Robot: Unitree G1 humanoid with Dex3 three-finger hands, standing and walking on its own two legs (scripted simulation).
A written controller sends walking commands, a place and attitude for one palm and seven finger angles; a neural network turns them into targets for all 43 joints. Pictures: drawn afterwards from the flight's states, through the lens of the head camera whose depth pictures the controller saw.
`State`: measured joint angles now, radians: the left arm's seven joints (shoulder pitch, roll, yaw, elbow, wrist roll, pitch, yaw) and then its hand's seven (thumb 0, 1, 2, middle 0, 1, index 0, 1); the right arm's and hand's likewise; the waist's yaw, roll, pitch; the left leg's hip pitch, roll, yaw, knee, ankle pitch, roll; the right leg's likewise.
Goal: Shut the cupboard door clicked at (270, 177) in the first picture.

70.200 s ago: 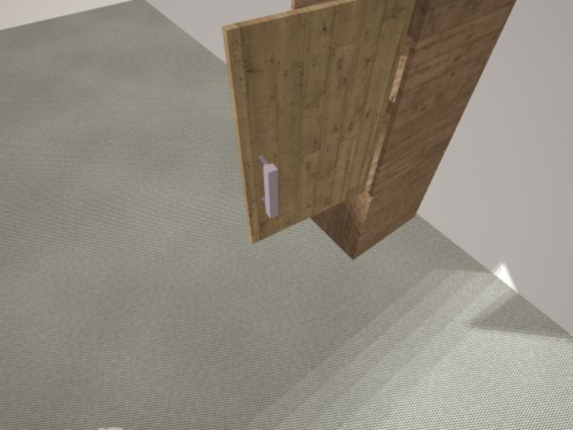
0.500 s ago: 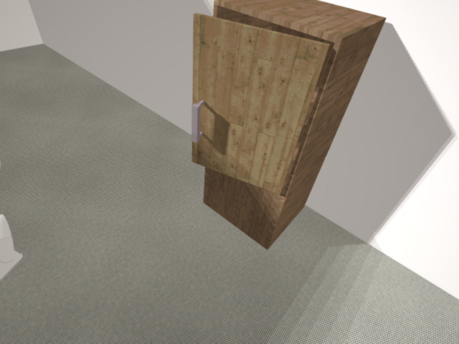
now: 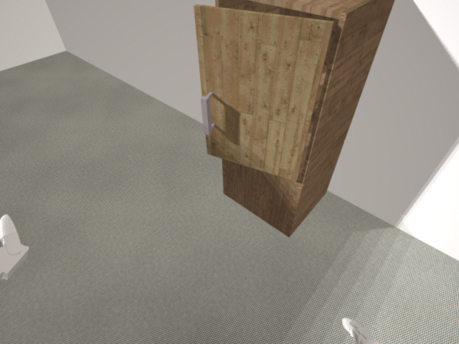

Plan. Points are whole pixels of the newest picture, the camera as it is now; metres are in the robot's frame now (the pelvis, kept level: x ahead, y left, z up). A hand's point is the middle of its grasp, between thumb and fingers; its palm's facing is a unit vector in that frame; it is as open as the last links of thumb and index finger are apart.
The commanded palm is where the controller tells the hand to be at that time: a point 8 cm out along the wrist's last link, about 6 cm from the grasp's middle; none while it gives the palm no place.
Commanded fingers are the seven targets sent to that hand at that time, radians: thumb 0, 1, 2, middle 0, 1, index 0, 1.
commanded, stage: stop stepping back and stand still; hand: left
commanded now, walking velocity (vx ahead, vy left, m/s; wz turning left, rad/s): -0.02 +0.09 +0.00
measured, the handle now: (209, 113) +0.92 +0.16 -0.11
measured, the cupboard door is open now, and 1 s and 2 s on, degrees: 16 16 16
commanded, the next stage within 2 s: let the arm hang, fingers relaxed in 0.52 s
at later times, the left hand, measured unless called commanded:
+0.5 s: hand (33, 231) +0.22 +0.30 +0.15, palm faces +0.40 -0.78 -0.48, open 7.4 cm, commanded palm +0.17 +0.33 +0.18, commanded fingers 0.00 0.90 0.90 -0.20 -0.30 -0.20 -0.30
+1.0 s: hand out of the picture +0.00 +0.22 -0.18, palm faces +0.01 -0.99 -0.15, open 7.1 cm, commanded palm none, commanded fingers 0.00 0.90 0.90 -0.20 -0.30 -0.20 -0.30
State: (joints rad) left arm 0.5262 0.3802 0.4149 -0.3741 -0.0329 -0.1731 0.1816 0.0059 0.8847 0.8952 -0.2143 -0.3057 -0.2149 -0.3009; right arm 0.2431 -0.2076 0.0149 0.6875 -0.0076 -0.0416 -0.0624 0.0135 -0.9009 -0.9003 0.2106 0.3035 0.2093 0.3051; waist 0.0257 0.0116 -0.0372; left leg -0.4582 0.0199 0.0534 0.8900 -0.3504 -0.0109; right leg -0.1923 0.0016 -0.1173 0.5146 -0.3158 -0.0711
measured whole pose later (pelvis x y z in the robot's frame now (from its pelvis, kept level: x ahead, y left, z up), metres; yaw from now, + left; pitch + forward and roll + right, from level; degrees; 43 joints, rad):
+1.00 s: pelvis -0.01 +0.04 +0.00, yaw +1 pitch -1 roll -1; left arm 0.33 0.21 0.00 0.91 0.02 0.06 0.01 0.00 0.96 0.89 -0.21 -0.30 -0.21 -0.30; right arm 0.27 -0.23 0.02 0.95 -0.03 0.03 0.00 0.01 -0.91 -0.90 0.20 0.30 0.20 0.30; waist -0.01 -0.05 0.06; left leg -0.36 0.00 0.09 0.52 -0.15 0.06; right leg -0.22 -0.03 -0.13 0.53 -0.30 -0.01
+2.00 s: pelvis +0.02 +0.04 +0.01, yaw +0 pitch -1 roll +0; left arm 0.24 0.21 0.01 1.14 0.02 0.00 0.02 0.00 0.91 0.90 -0.20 -0.30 -0.20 -0.30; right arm 0.22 -0.20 -0.01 1.14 -0.01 0.00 -0.02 0.01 -0.91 -0.90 0.20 0.30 0.20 0.30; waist -0.01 0.00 0.06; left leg -0.22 0.00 0.10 0.38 -0.14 0.05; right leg -0.08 -0.02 -0.11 0.37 -0.27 -0.01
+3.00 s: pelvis +0.03 +0.06 -0.01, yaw +16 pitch +2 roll -1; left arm 0.14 0.22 0.08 0.94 0.03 0.06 0.02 0.00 0.91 0.90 -0.20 -0.30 -0.20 -0.30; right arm 0.21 -0.21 -0.05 0.96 -0.04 0.03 -0.01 0.00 -0.91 -0.90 0.21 0.30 0.20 0.30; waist -0.03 0.01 0.13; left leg -0.40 -0.04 0.03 0.57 -0.20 0.07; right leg -0.47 -0.06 -0.02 1.11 -0.44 0.03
